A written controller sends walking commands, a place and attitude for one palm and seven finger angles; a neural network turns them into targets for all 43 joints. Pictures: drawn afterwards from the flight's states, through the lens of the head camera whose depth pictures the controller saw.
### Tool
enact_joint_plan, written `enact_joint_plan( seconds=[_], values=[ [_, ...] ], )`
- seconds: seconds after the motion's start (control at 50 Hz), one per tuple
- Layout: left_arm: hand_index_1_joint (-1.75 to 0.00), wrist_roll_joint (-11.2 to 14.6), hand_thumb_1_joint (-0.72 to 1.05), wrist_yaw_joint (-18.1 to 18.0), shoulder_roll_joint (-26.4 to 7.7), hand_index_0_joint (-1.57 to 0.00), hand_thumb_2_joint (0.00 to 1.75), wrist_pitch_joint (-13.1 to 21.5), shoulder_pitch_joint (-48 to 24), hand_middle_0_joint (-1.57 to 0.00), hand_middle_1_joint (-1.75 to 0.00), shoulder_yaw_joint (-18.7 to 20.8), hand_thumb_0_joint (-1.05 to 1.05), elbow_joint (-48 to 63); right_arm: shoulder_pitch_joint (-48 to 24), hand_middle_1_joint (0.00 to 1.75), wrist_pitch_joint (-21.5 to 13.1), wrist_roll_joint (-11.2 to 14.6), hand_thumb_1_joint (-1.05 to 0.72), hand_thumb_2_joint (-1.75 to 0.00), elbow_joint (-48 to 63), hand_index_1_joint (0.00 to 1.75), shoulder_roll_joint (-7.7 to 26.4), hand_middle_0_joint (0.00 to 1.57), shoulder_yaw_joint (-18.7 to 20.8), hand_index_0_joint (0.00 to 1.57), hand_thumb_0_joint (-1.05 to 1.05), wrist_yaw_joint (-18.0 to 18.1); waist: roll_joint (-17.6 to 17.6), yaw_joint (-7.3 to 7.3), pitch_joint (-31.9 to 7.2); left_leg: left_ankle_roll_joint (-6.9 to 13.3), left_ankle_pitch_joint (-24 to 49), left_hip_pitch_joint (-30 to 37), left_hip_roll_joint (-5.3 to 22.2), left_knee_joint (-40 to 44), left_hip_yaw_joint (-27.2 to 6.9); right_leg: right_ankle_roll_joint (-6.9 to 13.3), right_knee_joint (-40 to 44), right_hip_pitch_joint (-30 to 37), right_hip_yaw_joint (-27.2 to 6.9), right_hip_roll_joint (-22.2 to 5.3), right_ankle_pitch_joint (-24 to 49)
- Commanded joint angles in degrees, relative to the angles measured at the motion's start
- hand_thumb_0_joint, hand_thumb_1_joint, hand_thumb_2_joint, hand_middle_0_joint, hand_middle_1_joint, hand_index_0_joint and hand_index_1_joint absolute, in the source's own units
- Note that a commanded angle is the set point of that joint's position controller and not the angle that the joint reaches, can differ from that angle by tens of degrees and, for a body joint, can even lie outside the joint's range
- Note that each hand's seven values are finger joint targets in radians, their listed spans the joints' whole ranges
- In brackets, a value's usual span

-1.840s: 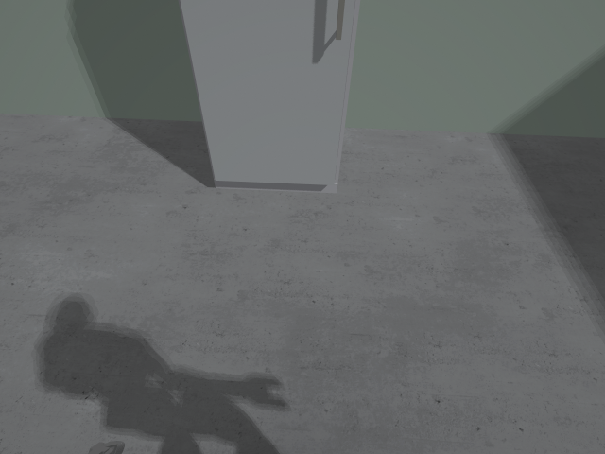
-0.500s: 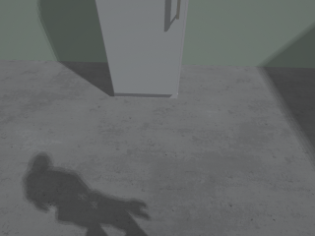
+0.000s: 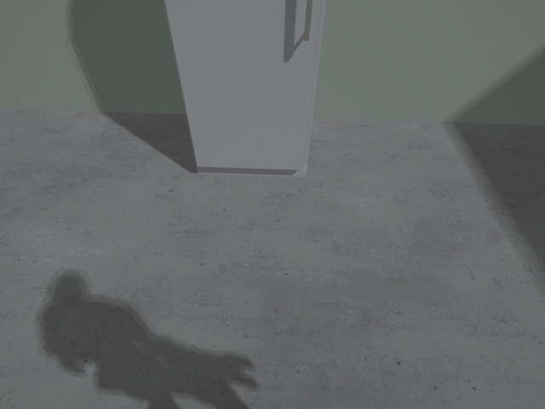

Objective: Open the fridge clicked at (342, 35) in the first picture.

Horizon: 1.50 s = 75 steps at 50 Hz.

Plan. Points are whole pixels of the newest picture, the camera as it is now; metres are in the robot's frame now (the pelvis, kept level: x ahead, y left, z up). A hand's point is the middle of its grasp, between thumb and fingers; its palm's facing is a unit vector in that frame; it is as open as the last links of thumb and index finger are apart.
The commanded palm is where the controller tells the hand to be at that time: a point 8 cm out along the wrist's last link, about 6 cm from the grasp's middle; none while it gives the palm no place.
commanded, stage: walk to a spot facing it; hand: right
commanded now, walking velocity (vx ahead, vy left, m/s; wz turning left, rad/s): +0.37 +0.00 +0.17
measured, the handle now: (309, 3) +1.38 -0.06 +0.12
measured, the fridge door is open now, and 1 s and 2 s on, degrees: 0 0 0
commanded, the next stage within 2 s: turn to face it in 1.28 s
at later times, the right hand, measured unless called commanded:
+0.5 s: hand (381, 388) +0.22 -0.18 -0.19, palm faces -0.12 +0.98 -0.16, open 7.3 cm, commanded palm none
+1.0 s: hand (361, 310) +0.38 -0.17 -0.20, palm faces -0.01 +0.99 -0.14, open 7.3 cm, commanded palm none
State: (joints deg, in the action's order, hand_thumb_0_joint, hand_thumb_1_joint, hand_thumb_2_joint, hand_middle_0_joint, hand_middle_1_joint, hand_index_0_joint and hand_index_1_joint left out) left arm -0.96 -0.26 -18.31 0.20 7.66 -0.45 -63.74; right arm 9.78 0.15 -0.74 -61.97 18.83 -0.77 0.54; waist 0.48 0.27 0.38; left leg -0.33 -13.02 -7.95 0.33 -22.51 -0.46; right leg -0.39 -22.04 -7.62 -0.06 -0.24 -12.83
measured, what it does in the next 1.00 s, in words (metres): walks ahead: left foot, then right foot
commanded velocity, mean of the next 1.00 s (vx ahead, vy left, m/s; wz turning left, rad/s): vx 0.38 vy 0.00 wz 0.09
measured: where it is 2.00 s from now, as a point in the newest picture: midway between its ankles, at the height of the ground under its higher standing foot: (263, 302)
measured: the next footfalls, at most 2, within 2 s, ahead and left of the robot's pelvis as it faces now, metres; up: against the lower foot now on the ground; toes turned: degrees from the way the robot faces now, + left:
left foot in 0.60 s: +0.34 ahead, +0.14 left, +0.00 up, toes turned +14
right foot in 1.00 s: +0.47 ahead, -0.09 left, +0.00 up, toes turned -6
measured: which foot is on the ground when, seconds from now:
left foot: down 0.00-0.22, up 0.24-0.58, down 0.60-1.00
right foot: down 0.00-0.60, up 0.62-0.98, down 1.00-1.00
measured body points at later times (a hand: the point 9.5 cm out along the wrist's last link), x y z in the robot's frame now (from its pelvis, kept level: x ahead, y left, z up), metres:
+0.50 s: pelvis +0.14 -0.01 -0.01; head +0.18 -0.02 +0.43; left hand -0.04 +0.16 -0.14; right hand +0.23 -0.24 -0.17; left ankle +0.25 +0.13 -0.70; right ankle -0.01 -0.12 -0.74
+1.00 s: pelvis +0.36 +0.01 -0.02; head +0.35 -0.03 +0.43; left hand +0.43 +0.26 -0.14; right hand +0.38 -0.23 -0.19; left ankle +0.31 +0.13 -0.74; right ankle +0.43 -0.08 -0.75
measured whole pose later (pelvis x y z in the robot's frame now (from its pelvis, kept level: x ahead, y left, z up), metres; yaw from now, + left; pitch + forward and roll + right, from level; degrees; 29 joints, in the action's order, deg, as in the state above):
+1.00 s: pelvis +0.36 +0.01 -0.02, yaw +5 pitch -1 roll +3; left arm -1.6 1.0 -9.7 3.2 11.2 3.4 -56.8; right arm 19.3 -2.5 -1.5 -61.1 11.4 2.9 -0.2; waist 1.2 0.8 -0.8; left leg 0.2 -20.5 -8.6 1.0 -30.4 9.5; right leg -0.3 -35.6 -21.2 8.3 -6.8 -14.7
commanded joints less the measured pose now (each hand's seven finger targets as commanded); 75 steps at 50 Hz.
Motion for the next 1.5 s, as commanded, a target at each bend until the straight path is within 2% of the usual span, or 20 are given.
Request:
enact_joint_plan(
  seconds=[0.0,0.16,0.18,0.22,0.26,0.44,0.54,0.56,0.58,0.6,0.72,0.94,0.98,1.0,1.06,1.14,1.34,1.42,1.44,1.48],
  values=[
    [-0.3,-0.5,0.9,0.2,-5.1,-0.2,0.9,0.0,2.9,-0.2,-0.3,1.3,0.0,2.5,5.1,0.3,0.4,-0.7,-0.9,-0.9,1.7,0.3,5.4,0.2,1.9,0.2,0.0,-0.7,2.6,0.62,6.6,3.2,-22.3,-6.8,5.1,5.8,-9.5,1.6,1.1,-8.5,-3.5,-4.1,-19.4],
    [-0.3,0.1,0.9,0.0,-0.2,-0.2,0.9,2.7,9.8,-0.2,-0.3,2.0,0.0,3.6,10.8,0.3,-1.5,-0.4,-0.9,-0.9,2.2,0.3,4.4,0.2,4.2,0.2,0.0,-0.5,5.9,-1.22,6.6,9.2,-11.8,-6.7,10.4,2.9,-15.1,1.3,-9.1,-8.0,4.4,-3.1,-10.9],
    [-0.3,0.2,0.9,-0.2,0.0,-0.2,0.9,3.2,13.8,-0.2,-0.3,2.1,0.0,2.2,9.5,0.3,-1.6,-0.4,-0.9,-0.9,2.6,0.3,2.6,0.2,4.1,0.2,0.0,-0.5,1.3,-3.12,6.6,7.5,-7.5,-11.6,6.7,-3.8,-10.9,2.3,-3.8,-0.8,1.7,-4.1,-8.2],
    [-0.3,-0.7,0.9,-1.4,-4.8,-0.2,0.9,4.2,29.5,-0.2,-0.3,3.7,0.0,-3.4,2.2,0.3,-2.5,-0.3,-0.9,-0.9,6.2,0.3,-2.9,0.2,2.9,0.2,0.0,-0.6,-19.5,-8.24,7.2,2.3,-17.2,-33.7,-3.0,-35.0,3.9,10.1,7.7,17.2,-22.9,-21.5,13.7],
    [-0.3,-0.4,0.9,-2.1,-0.9,-0.2,0.9,4.2,29.7,-0.2,-0.3,2.6,0.0,-3.5,-0.8,0.3,-2.9,-0.5,-0.9,-0.9,6.8,0.3,-2.9,0.2,3.4,0.2,0.0,-0.7,-5.9,-6.69,10.6,2.7,-15.7,-38.9,2.8,-43.6,-0.5,13.7,5.4,16.4,-19.8,-23.8,26.2],
    [-0.3,-0.3,0.9,-2.6,3.4,-0.2,0.9,5.6,26.4,-0.2,-0.3,2.2,0.0,-4.4,-5.8,0.3,-1.5,-0.1,-0.9,-0.9,8.7,0.3,-8.4,0.2,3.1,0.2,0.0,-2.9,-8.7,-2.2,11.4,2.9,1.2,-23.2,2.2,-20.3,9.3,7.9,11.9,5.7,2.1,-13.4,28.0],
    [-0.3,0.3,0.9,-2.2,0.9,-0.2,0.9,5.0,23.3,-0.2,-0.3,3.4,0.0,-4.2,14.9,0.3,-2.5,-1.0,-0.9,-0.9,2.7,0.3,-3.3,0.2,5.0,0.2,0.0,-1.7,-5.3,7.88,-1.1,6.5,5.4,7.2,-1.7,-10.7,9.5,4.7,-16.2,1.1,7.2,-11.8,41.9],
    [-0.3,0.9,0.9,-1.3,3.7,-0.2,0.9,4.9,24.4,-0.2,-0.3,3.0,0.0,-3.7,21.7,0.3,-3.4,-1.5,-0.9,-0.9,0.8,0.3,1.7,0.2,6.4,0.2,0.0,-0.9,2.0,10.09,-6.0,10.0,1.4,19.1,9.0,-7.7,-2.4,3.3,-33.9,-10.8,7.7,-8.5,23.2],
    [-0.3,1.4,0.9,-1.3,7.5,-0.2,0.9,5.0,26.5,-0.2,-0.3,2.8,0.0,-2.0,24.0,0.3,-3.4,-0.8,-0.9,-0.9,0.2,0.3,6.5,0.2,7.3,0.2,0.0,-0.2,11.9,7.79,-10.7,16.5,-0.3,22.5,25.2,0.6,-29.0,1.7,-55.0,-22.4,6.2,-1.0,-17.0],
    [-0.3,1.4,0.9,-1.0,6.7,-0.2,0.9,4.4,22.2,-0.2,-0.3,3.1,0.0,-0.5,19.8,0.3,-3.0,0.3,-0.9,-0.9,1.5,0.3,7.1,0.2,7.5,0.2,0.0,-0.3,7.5,7.17,-7.9,17.7,-15.1,14.4,26.8,8.5,-32.4,3.1,-61.3,-25.0,0.9,-3.7,-17.3],
    [-0.3,-0.7,0.9,0.1,9.4,-0.2,0.9,0.7,21.1,-0.2,-0.3,3.5,0.0,0.7,3.7,0.3,-3.6,-0.9,-0.9,-0.9,5.0,0.3,-1.9,0.2,4.6,0.2,0.0,0.5,3.3,-3.37,3.3,10.0,-13.1,-17.8,17.0,12.7,-6.1,0.2,-44.1,-17.6,2.2,-10.2,-7.4],
    [-0.3,-0.4,0.9,1.5,5.6,-0.2,0.9,3.2,12.0,-0.2,-0.3,4.4,0.0,6.2,9.0,0.3,-3.4,-0.7,-0.9,-0.9,3.5,0.3,-1.1,0.2,5.2,0.2,0.0,-0.6,-1.4,-2.91,5.1,7.5,-13.5,-15.7,11.8,3.7,-0.3,-0.4,-9.7,-0.7,9.2,-5.3,-2.1],
    [-0.3,-1.5,0.9,0.5,-3.8,-0.2,0.9,4.0,25.5,-0.2,-0.3,6.5,0.0,3.1,8.1,0.3,-3.5,-0.1,-0.9,-0.9,6.0,0.3,-6.4,0.2,4.3,0.2,0.0,-1.3,-23.0,-7.91,1.8,2.0,-14.9,-28.5,0.6,-29.2,10.5,6.6,7.9,12.0,-18.5,-22.9,-15.9],
    [-0.3,-1.4,0.9,-0.3,-3.9,-0.2,0.9,3.8,27.5,-0.2,-0.3,6.1,0.0,2.0,4.6,0.3,-3.6,-0.8,-0.9,-0.9,7.7,0.3,-4.6,0.2,4.3,0.2,0.0,-1.0,-21.4,-8.48,1.3,2.1,-18.5,-33.9,0.4,-41.8,4.6,8.9,11.9,12.9,-26.6,-26.7,-14.8],
    [-0.3,-0.7,0.9,-0.9,2.1,-0.2,0.9,4.8,17.0,-0.2,-0.3,4.1,0.0,4.5,4.5,0.3,-3.3,-1.1,-0.9,-0.9,5.2,0.3,-5.1,0.2,4.9,0.2,0.0,-1.9,-4.6,-3.23,5.2,1.6,-5.2,-34.0,6.6,-48.9,0.4,7.8,11.7,4.1,-12.3,-23.1,-4.4],
    [-0.3,-0.1,0.9,-1.5,5.0,-0.2,0.9,5.9,16.8,-0.2,-0.3,3.5,0.0,2.9,8.8,0.3,-1.4,-1.1,-0.9,-0.9,2.9,0.3,-7.5,0.2,4.9,0.2,0.0,-1.8,-5.8,-0.42,3.1,0.1,1.2,-30.0,6.2,-46.0,1.6,4.5,10.4,4.1,3.4,-17.1,16.5],
    [-0.3,-0.6,0.9,-1.9,4.0,-0.2,0.9,4.6,21.7,-0.2,-0.3,3.9,0.0,-0.5,-4.0,0.3,-0.6,-0.8,-0.9,-0.9,7.5,0.3,-8.7,0.2,4.8,0.2,0.0,-2.6,-8.7,-2.92,8.4,1.3,3.3,-29.0,4.1,-20.5,9.1,5.9,7.9,10.2,13.4,-18.2,29.2],
    [-0.3,-0.1,0.9,-1.9,2.0,-0.2,0.9,4.0,18.9,-0.2,-0.3,4.1,0.0,-0.9,8.8,0.3,-2.1,-1.1,-0.9,-0.9,3.7,0.3,-6.5,0.2,4.8,0.2,0.0,-1.6,-7.7,3.14,0.2,4.2,5.5,-7.9,-0.4,-11.3,10.6,4.5,-9.8,8.4,14.5,-17.6,44.9],
    [-0.3,0.4,0.9,-1.5,2.3,-0.2,0.9,3.9,18.6,-0.2,-0.3,3.8,0.0,-0.8,16.5,0.3,-3.0,-1.3,-0.9,-0.9,1.4,0.3,-3.6,0.2,5.5,0.2,0.0,-1.1,-3.4,6.69,-4.8,4.5,14.4,5.4,1.2,-7.1,8.8,2.6,-21.2,1.7,14.8,-14.9,38.1],
    [-0.3,1.5,0.9,-1.6,7.4,-0.2,0.9,3.6,23.1,-0.2,-0.3,3.4,0.0,0.2,22.7,0.3,-3.8,0.0,-0.9,-0.9,-0.7,0.3,5.1,0.2,6.6,0.2,0.0,0.0,9.9,5.18,-15.2,15.9,55.6,21.3,26.3,-4.7,-17.9,-0.7,-53.1,-17.7,8.1,-2.5,-23.5]
  ],
)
